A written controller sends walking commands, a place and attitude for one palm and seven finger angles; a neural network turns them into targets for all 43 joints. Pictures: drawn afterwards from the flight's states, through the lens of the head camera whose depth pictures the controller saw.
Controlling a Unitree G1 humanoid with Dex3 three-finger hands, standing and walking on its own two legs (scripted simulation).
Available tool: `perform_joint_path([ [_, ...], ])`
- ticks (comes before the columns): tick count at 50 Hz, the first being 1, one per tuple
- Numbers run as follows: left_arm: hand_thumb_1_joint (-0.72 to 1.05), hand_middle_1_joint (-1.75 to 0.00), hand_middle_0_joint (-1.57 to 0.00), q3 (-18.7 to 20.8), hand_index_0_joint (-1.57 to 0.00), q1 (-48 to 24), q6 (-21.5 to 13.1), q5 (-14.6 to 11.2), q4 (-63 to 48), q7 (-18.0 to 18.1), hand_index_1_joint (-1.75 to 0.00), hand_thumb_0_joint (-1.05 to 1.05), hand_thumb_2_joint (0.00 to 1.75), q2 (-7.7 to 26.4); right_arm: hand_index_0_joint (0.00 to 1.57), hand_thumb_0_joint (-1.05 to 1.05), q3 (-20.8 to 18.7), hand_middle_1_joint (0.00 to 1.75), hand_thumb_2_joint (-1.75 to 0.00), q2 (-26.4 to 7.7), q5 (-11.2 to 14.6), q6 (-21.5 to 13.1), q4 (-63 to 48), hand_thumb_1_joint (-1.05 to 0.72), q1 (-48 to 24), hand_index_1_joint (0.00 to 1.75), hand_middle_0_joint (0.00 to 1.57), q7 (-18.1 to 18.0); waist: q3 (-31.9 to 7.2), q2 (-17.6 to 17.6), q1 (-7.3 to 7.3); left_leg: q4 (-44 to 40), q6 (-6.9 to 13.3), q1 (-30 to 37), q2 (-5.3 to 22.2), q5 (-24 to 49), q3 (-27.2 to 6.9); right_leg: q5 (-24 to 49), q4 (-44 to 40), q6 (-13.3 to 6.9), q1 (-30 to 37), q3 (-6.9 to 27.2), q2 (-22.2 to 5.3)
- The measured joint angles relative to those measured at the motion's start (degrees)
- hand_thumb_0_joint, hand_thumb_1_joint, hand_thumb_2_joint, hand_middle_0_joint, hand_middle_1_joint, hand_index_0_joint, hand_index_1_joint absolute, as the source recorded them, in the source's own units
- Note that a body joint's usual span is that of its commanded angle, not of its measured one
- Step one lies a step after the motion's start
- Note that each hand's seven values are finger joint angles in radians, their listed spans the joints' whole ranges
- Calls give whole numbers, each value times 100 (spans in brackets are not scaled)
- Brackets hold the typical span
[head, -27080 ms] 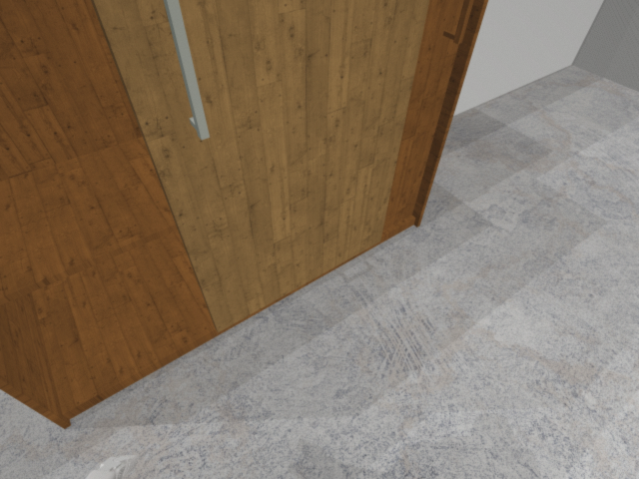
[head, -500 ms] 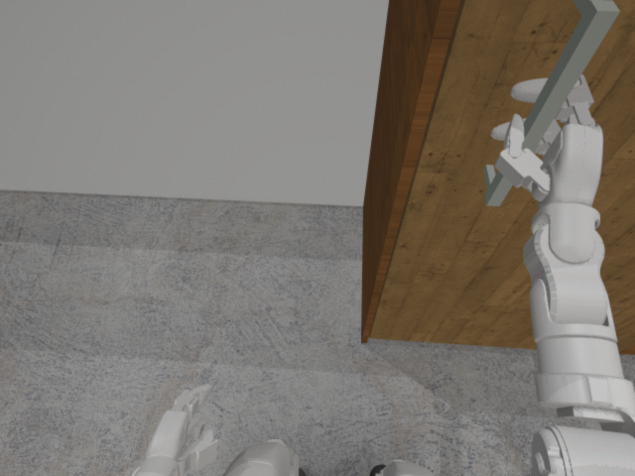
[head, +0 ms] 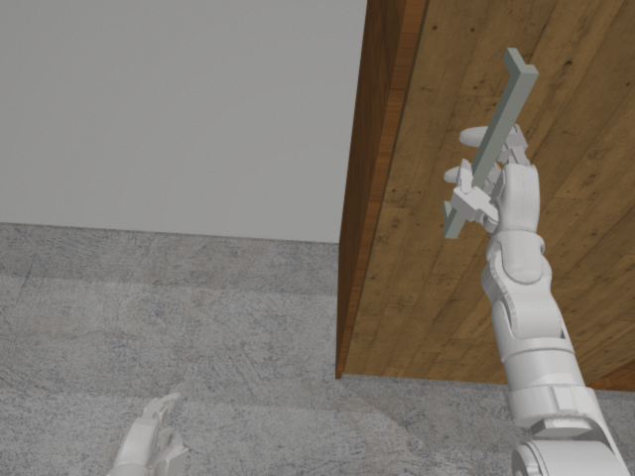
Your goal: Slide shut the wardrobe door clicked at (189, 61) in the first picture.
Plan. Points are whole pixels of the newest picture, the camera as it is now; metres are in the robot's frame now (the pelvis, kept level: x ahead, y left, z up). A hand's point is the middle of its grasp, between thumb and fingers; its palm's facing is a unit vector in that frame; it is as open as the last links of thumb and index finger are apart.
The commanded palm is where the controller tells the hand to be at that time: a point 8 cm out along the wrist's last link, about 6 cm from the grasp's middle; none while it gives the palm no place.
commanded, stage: stop walking and hold the door there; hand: right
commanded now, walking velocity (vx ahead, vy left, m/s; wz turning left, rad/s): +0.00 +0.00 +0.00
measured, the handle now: (476, 158) +0.46 -0.18 +0.17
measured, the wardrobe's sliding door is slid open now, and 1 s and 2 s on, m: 0.00 0.00 0.00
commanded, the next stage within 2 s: loosen the grip on the handle in 0.10 s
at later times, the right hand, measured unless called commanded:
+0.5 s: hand (471, 192) +0.40 -0.16 +0.16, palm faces +0.24 +0.97 -0.11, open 11.4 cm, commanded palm +0.37 -0.18 +0.16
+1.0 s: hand (477, 201) +0.41 -0.18 +0.14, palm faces +0.17 +0.98 -0.12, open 14.7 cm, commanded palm +0.38 -0.22 +0.16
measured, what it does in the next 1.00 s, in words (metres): stands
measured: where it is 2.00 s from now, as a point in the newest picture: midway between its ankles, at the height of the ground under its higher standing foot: outside the picture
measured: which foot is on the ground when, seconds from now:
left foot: down 0.00-1.00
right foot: down 0.00-1.00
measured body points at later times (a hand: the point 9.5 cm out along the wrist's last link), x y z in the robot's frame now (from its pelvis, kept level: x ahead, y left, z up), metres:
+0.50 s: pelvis -0.03 +0.01 -0.01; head -0.02 +0.01 +0.44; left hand +0.10 +0.27 -0.10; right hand +0.38 -0.21 +0.17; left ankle +0.00 +0.09 -0.74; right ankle +0.00 -0.11 -0.74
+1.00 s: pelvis -0.01 -0.01 +0.00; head +0.01 -0.01 +0.45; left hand +0.10 +0.25 -0.11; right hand +0.39 -0.23 +0.15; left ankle +0.00 +0.09 -0.74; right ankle +0.00 -0.11 -0.74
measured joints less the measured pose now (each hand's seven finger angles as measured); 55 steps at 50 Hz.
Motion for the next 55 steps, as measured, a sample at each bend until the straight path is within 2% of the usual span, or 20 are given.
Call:
perform_joint_path([
  [10,91,-30,-20,-81,-20,92,111,-1,44,45,-30,1,90,-135,19,-2,40,140,-83,39,17,2,106,-80,254,139,45,-35,-305,-119,12,-154,-17,76,16,11,-17,32,-195,-1,97,-15,28],
  [11,91,-30,-20,-23,-20,67,89,25,34,-10,-30,1,90,-168,20,-2,-74,140,-82,-6,-149,21,131,-78,180,139,45,148,-244,-111,-36,-160,-20,84,-8,25,-49,26,-170,-7,107,-47,2],
  [13,91,-30,-20,125,-20,-43,-115,110,178,-122,-30,1,90,-276,23,-4,-263,140,-80,-291,-432,189,687,-68,-418,139,45,555,-271,52,-18,33,28,-200,24,19,-77,81,-158,1,-82,-82,28],
  [14,91,-30,-20,148,-20,-28,-198,71,189,-161,-30,1,90,-297,25,-4,-334,140,-79,-353,-434,309,953,-63,-695,139,46,695,-338,141,21,122,48,-358,58,12,-47,143,-169,17,-210,-55,59],
  [17,91,-30,-20,149,-20,102,-333,42,112,-264,-30,1,90,-196,35,-3,-855,140,-74,-220,-13,403,1032,-50,-721,141,47,882,-504,221,66,182,76,-551,68,49,-54,255,-194,55,-362,-59,68],
  [18,91,-30,-20,155,-20,152,-360,46,75,-292,-30,1,90,-129,37,-3,-978,140,-72,-172,96,345,975,-46,-575,141,47,840,-547,183,88,190,79,-557,53,64,-70,252,-168,54,-369,-75,52],
  [20,91,-30,-20,182,-20,257,-412,22,15,-352,-30,1,90,-2,35,-2,-990,138,-67,-110,113,211,1008,-35,-429,137,45,570,-612,111,153,255,80,-581,36,67,-72,220,-63,41,-408,-79,29],
  [23,91,-30,-20,199,-20,390,-443,-28,-29,-386,-30,1,90,99,25,-1,-923,134,-56,-154,-150,-31,1241,-14,-522,132,40,182,-607,125,292,430,92,-706,37,25,-25,183,129,32,-556,-35,16],
  [25,91,-30,-20,203,-20,513,-468,-58,-24,-367,-30,1,90,121,21,0,-815,133,-47,-249,-327,-197,1359,2,-614,130,39,39,-582,188,325,519,111,-815,32,16,1,185,215,29,-670,-11,6],
  [29,91,-30,-20,196,-20,778,-549,-124,106,-292,-30,1,90,144,17,0,-602,132,-35,-417,-402,-442,1572,27,-778,127,38,39,-550,246,326,549,144,-943,2,53,47,192,312,23,-839,40,-24],
  [33,91,-30,-20,130,-20,876,-554,-149,289,-200,-30,1,90,160,19,0,-633,129,-27,-611,-380,-532,1766,42,-759,125,36,337,-565,199,381,439,140,-919,-52,113,6,172,298,9,-837,35,-51],
  [36,91,-30,-20,122,-20,906,-581,-166,347,-157,-30,1,90,141,22,0,-667,125,-24,-705,-188,-533,1883,49,-750,123,33,481,-549,150,410,312,122,-842,-93,166,-52,169,241,-6,-773,33,-54],
  [40,91,-30,-20,118,-20,918,-611,-115,336,-163,-30,1,90,109,24,-1,-821,122,-22,-580,-16,-617,1605,53,-519,119,31,548,-562,123,399,217,92,-760,-97,178,-144,161,143,3,-662,-47,-50],
  [46,91,-30,-20,102,-20,801,-617,-36,200,-232,-30,1,90,66,25,-1,-775,118,-21,-315,-116,-639,1043,55,10,116,29,398,-597,83,324,251,2,-673,-13,66,-194,73,110,-63,-545,-93,37],
  [51,91,-30,-20,47,-20,534,-540,6,123,-192,-30,1,90,-26,25,-1,-762,119,-20,-345,-209,-507,1031,55,-60,115,32,417,-555,159,291,292,-39,-701,35,15,-164,22,172,-102,-599,-61,83],
  [55,91,-30,-20,54,-20,459,-535,19,68,-177,-30,1,90,-57,25,-1,-771,119,-20,-349,-194,-582,892,55,36,115,33,447,-635,144,253,313,-72,-679,60,-34,-176,-42,211,-124,-586,-70,108],
])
